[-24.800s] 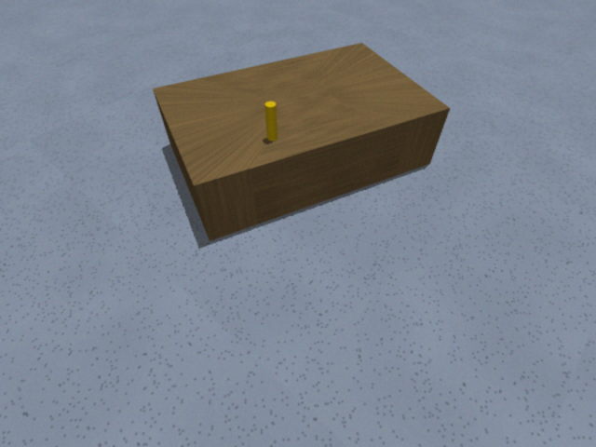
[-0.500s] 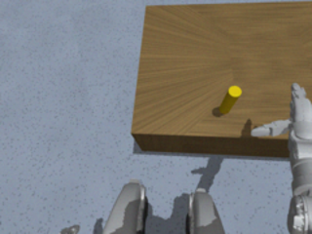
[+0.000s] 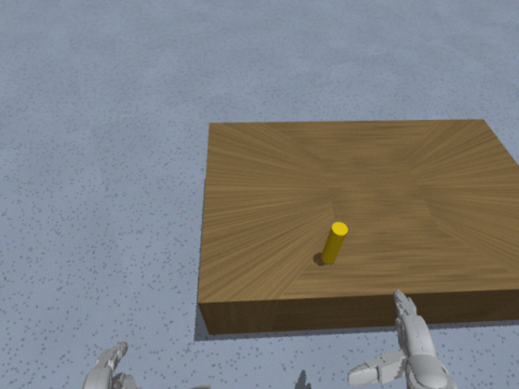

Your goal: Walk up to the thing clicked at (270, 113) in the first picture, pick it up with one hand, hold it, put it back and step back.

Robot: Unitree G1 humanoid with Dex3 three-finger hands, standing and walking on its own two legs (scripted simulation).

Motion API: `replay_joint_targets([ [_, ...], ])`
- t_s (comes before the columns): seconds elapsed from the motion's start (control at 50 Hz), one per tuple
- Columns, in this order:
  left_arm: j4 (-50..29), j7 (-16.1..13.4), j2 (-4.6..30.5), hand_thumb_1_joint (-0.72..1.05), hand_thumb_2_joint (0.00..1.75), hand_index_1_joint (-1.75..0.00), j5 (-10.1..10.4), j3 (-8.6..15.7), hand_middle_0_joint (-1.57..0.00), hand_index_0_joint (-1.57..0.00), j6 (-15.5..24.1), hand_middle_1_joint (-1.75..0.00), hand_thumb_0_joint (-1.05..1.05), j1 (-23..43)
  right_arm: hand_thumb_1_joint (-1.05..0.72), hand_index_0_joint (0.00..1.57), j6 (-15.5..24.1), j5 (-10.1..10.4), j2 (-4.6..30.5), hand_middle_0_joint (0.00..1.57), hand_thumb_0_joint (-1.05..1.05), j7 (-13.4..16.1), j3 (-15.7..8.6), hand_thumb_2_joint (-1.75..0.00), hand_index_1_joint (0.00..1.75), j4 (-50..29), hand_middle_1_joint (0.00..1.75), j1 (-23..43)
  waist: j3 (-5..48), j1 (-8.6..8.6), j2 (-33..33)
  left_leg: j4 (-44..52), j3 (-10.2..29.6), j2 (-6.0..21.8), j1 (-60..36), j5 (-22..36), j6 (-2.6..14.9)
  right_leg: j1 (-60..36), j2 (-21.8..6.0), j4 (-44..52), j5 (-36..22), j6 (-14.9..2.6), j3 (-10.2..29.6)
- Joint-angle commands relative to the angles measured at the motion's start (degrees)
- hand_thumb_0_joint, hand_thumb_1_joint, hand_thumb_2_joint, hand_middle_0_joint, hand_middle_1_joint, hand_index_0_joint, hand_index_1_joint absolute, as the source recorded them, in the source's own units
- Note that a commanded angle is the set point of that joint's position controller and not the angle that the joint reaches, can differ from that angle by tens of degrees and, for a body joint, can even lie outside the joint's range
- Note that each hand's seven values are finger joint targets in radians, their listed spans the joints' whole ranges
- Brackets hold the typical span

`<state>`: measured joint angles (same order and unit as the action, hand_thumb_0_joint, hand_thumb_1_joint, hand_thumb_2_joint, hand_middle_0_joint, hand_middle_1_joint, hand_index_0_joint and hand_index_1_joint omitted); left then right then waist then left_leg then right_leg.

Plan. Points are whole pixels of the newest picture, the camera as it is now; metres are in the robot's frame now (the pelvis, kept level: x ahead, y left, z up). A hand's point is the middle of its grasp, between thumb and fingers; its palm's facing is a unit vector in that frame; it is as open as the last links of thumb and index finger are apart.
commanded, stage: home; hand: right
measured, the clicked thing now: (333, 244) +0.52 -0.22 -0.32
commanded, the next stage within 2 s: stand in 1.90 s
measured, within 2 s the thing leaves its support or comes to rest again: neither
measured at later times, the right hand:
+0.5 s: hand (386, 371) +0.16 -0.19 -0.07, palm faces +0.13 +0.96 -0.26, open 17.3 cm
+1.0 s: hand (397, 374) +0.16 -0.20 -0.07, palm faces +0.12 +0.96 -0.27, open 17.5 cm
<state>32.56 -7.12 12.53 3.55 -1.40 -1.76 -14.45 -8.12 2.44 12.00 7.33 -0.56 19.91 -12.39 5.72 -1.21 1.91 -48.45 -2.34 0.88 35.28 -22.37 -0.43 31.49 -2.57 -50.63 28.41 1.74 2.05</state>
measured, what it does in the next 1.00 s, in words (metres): stands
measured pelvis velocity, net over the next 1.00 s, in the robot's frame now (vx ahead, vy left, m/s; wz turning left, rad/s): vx -0.01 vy -0.02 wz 0.00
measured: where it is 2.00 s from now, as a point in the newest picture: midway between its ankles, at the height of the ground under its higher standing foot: outside the picture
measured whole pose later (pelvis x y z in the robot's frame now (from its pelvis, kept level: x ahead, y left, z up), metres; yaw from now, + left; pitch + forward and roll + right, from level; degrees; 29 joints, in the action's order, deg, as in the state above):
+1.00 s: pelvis -0.01 -0.02 -0.01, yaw +0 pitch +7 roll +2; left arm 29.9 -9.0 11.6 1.1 -1.6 7.2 -15.1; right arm -14.4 0.7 11.5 8.2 0.5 1.3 -25.5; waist 5.5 -0.7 1.1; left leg -50.0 -2.1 1.5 34.5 -22.6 -1.9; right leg 31.8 -1.9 -54.4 29.9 0.4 1.9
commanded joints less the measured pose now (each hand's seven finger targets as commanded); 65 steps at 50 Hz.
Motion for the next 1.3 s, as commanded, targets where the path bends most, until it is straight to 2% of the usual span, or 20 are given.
replay_joint_targets([
  [0.0, -9.99, -1.85, 6.25, 0.90, 0.90, -0.30, -0.58, 2.60, -0.20, -0.20, 3.95, -0.30, 0.00, 3.99, 0.56, 0.05, 1.14, 0.09, 7.91, 0.05, 0.00, 1.32, -2.54, -0.05, 0.05, -21.19, 0.05, -2.89, 8.53, -0.01, -2.01, 8.07, -1.00, -0.77, -11.87, 14.22, 0.23, -2.71, 2.67, 6.61, -16.73, -2.56, -3.46],
  [0.08, -11.03, -2.76, 5.95, 0.90, 0.90, -0.30, -1.17, 2.41, -0.20, -0.20, 5.41, -0.30, 0.00, 4.07, 0.54, 0.05, 0.15, -0.36, 6.64, 0.05, 0.00, 1.29, -2.13, -0.06, 0.05, -24.33, 0.05, -5.44, 5.41, -1.54, -2.36, 8.72, -0.33, -0.56, -10.10, 12.82, -0.29, -1.88, 2.88, 6.12, -14.37, -2.91, -3.57],
  [0.1, -10.63, -2.87, 5.79, 0.90, 0.90, -0.30, -1.40, 2.36, -0.20, -0.20, 5.58, -0.30, 0.00, 3.75, 0.53, 0.05, 0.06, -0.60, 7.68, 0.05, 0.00, 1.42, -3.08, -0.07, 0.06, -25.80, 0.06, -5.57, 5.24, -1.05, -1.85, 8.94, -0.04, -0.30, -10.25, 11.67, -0.26, -1.69, 3.02, 6.17, -13.30, -2.91, -3.51],
  [0.16, -10.75, -3.22, 5.69, 0.90, 0.90, -0.30, -1.81, 2.35, -0.20, -0.20, 6.60, -0.30, 0.00, 3.81, 0.53, 0.06, -0.18, -0.96, 6.31, 0.06, 0.00, 1.28, -1.87, -0.07, 0.06, -26.63, 0.06, -5.53, 4.17, -1.55, -1.59, 9.14, 0.07, -0.22, -8.87, 8.46, -0.19, -1.48, 2.99, 6.52, -10.64, -2.84, -3.04],
  [0.22, -10.80, -3.27, 5.54, 0.90, 0.90, -0.30, -2.19, 2.33, -0.20, -0.20, 7.74, -0.30, 0.00, 3.87, 0.53, 0.05, -0.74, -1.35, 4.82, 0.05, 0.00, 1.27, -1.14, -0.07, 0.06, -26.11, 0.06, -6.74, 4.65, -1.19, -1.62, 8.86, 0.00, -0.15, -9.07, 8.30, -0.13, -1.74, 3.07, 6.53, -10.69, -2.80, -2.79],
  [0.3, -11.21, -3.09, 5.88, 0.90, 0.90, -0.30, -2.39, 2.36, -0.20, -0.20, 8.87, -0.30, 0.00, 4.19, 0.52, 0.06, -1.47, -1.55, 3.94, 0.06, 0.00, 1.48, -0.81, -0.07, 0.06, -26.38, 0.06, -8.30, 6.22, -0.31, -1.41, 7.13, -1.20, -0.54, -9.99, 11.99, 0.03, -2.16, 2.92, 6.16, -14.77, -2.26, -2.26],
  [0.32, -11.39, -3.04, 5.92, 0.90, 0.90, -0.30, -2.47, 2.51, -0.20, -0.20, 9.00, -0.30, 0.00, 4.25, 0.52, 0.06, -1.77, -1.73, 4.92, 0.06, 0.00, 1.61, -1.78, -0.07, 0.06, -26.18, 0.06, -11.35, 7.31, 0.59, -1.04, 6.98, -1.15, -0.46, -11.16, 12.78, 0.16, -2.25, 3.09, 5.98, -15.76, -2.15, -2.32],
  [0.34, -11.44, -2.97, 5.98, 0.90, 0.90, -0.30, -2.43, 2.38, -0.20, -0.20, 9.07, -0.30, 0.00, 4.39, 0.51, 0.06, -2.07, -1.65, 4.02, 0.06, 0.00, 1.59, -1.06, -0.08, 0.06, -24.96, 0.06, -10.66, 5.56, 0.14, -2.02, 7.04, -1.32, -0.58, -10.39, 12.38, 0.06, -1.53, 2.98, 6.11, -15.30, -2.13, -2.31],
  [0.36, -11.76, -2.93, 5.93, 0.90, 0.90, -0.30, -2.47, 2.58, -0.20, -0.20, 9.18, -0.30, 0.00, 4.52, 0.51, 0.06, -2.08, -1.76, 5.05, 0.06, 0.00, 1.65, -2.22, -0.08, 0.06, -25.77, 0.06, -11.45, 6.36, 0.98, -1.51, 6.89, -1.51, -0.62, -10.73, 12.13, 0.11, -1.13, 3.04, 6.18, -15.46, -2.05, -2.16],
  [0.42, -11.92, -2.60, 6.01, 0.90, 0.90, -0.30, -2.48, 2.52, -0.20, -0.20, 9.43, -0.30, 0.00, 4.54, 0.52, 0.06, -2.41, -1.75, 4.56, 0.06, 0.00, 1.66, -2.01, -0.07, 0.06, -25.08, 0.06, -11.55, 4.98, 0.92, -1.16, 6.37, -1.94, -0.82, -10.43, 11.83, 0.17, -0.31, 2.77, 6.59, -15.69, -1.74, -1.89],
  [0.44, -12.15, -2.60, 6.06, 0.90, 0.90, -0.30, -2.49, 2.66, -0.20, -0.20, 9.42, -0.30, 0.00, 4.45, 0.53, 0.05, -2.36, -1.77, 5.82, 0.05, 0.00, 1.78, -3.35, -0.07, 0.06, -26.23, 0.06, -12.12, 6.52, 1.43, -0.72, 6.35, -1.66, -0.71, -10.94, 12.07, 0.29, -0.58, 2.89, 6.15, -15.80, -1.80, -2.03],
  [0.46, -12.40, -2.72, 6.10, 0.90, 0.90, -0.30, -2.39, 2.52, -0.20, -0.20, 9.45, -0.30, 0.00, 4.61, 0.53, 0.05, -2.43, -1.69, 5.04, 0.05, 0.00, 1.65, -2.33, -0.07, 0.06, -25.80, 0.06, -11.16, 4.73, 0.86, -1.52, 6.49, -1.88, -0.94, -9.96, 10.60, 0.16, 0.02, 2.67, 6.71, -14.35, -1.78, -1.87],
  [0.58, -12.26, -2.42, 6.38, 0.90, 0.90, -0.30, -2.56, 3.00, -0.20, -0.20, 10.35, -0.30, 0.00, 3.07, 0.55, 0.05, -2.46, -1.94, 4.73, 0.05, 0.00, 1.72, -1.59, -0.05, 0.05, -28.26, 0.05, -10.32, 6.62, 0.54, 1.29, 4.44, -2.27, -1.28, -9.44, 12.00, 0.60, -1.26, 1.77, 7.18, -17.98, -0.82, -0.57],
  [0.64, -12.43, -2.24, 6.40, 0.90, 0.90, -0.30, -2.55, 3.04, -0.20, -0.20, 10.70, -0.30, 0.00, 3.25, 0.56, 0.05, -2.48, -1.99, 3.78, 0.05, 0.00, 1.50, -0.68, -0.05, 0.05, -28.08, 0.05, -9.92, 4.86, 0.39, 0.85, 4.72, -2.41, -1.49, -8.14, 8.86, 0.53, -0.16, 1.42, 7.97, -14.20, -0.83, 0.11],
  [0.74, -12.16, -2.14, 6.22, 0.90, 0.90, -0.30, -2.67, 2.97, -0.20, -0.20, 11.33, -0.30, 0.00, 3.09, 0.56, 0.05, -2.83, -2.10, 4.58, 0.05, 0.00, 1.51, -1.94, -0.04, 0.05, -28.05, 0.05, -11.66, 5.49, 0.91, -0.26, 4.92, -2.26, -1.45, -8.91, 7.95, 0.51, 0.53, 1.65, 7.64, -12.52, -1.15, -0.33],
  [0.76, -12.27, -2.14, 6.33, 0.90, 0.90, -0.30, -2.62, 2.89, -0.20, -0.20, 11.47, -0.30, 0.00, 3.51, 0.58, 0.05, -2.95, -2.02, 4.14, 0.05, 0.00, 1.39, -1.32, -0.04, 0.05, -28.23, 0.05, -11.40, 4.39, 0.55, -0.61, 5.21, -2.13, -1.51, -8.18, 7.01, 0.41, 0.77, 1.65, 7.60, -11.13, -1.28, -0.46],
  [0.84, -11.93, -2.48, 6.25, 0.90, 0.90, -0.30, -2.75, 2.89, -0.20, -0.20, 11.68, -0.30, 0.00, 3.01, 0.56, 0.05, -3.25, -2.03, 5.40, 0.05, 0.00, 1.48, -2.47, -0.05, 0.05, -29.33, 0.05, -11.36, 5.88, 0.48, -0.01, 5.12, -1.80, -1.32, -9.02, 9.35, 0.41, 0.51, 2.24, 6.20, -13.35, -1.47, -1.58],
  [1.0, -11.70, -2.29, 6.34, 0.90, 0.90, -0.30, -2.80, 2.79, -0.20, -0.20, 12.38, -0.30, 0.00, 3.04, 0.57, 0.05, -3.33, -1.99, 4.55, 0.05, 0.00, 1.33, -1.40, -0.04, 0.05, -31.26, 0.05, -9.63, 4.48, 0.45, 2.52, 4.02, -2.23, -1.51, -7.21, 7.54, 0.58, 1.02, 1.36, 7.79, -12.30, -0.64, 0.14],
  [1.1, -11.58, -2.34, 6.12, 0.90, 0.90, -0.30, -2.95, 2.88, -0.20, -0.20, 12.43, -0.30, 0.00, 2.61, 0.56, 0.05, -3.81, -2.05, 4.31, 0.05, 0.00, 1.23, -1.68, -0.04, 0.05, -29.77, 0.05, -12.56, 5.82, 0.53, 1.16, 3.49, -2.50, -1.50, -8.43, 11.32, 0.54, 0.37, 1.77, 5.95, -17.02, -0.81, -0.76],
  [1.28, -11.82, -3.00, 5.88, 0.90, 0.90, -0.30, -2.98, 3.02, -0.20, -0.20, 12.37, -0.30, 0.00, 2.88, 0.55, 0.05, -4.35, -2.28, 5.05, 0.05, 0.00, 1.19, -2.62, -0.05, 0.05, -30.47, 0.05, -12.04, 6.88, 0.31, -1.44, 4.42, -1.63, -1.09, -9.17, 11.45, -0.01, 0.65, 2.53, 4.54, -15.07, -1.73, -1.93],
])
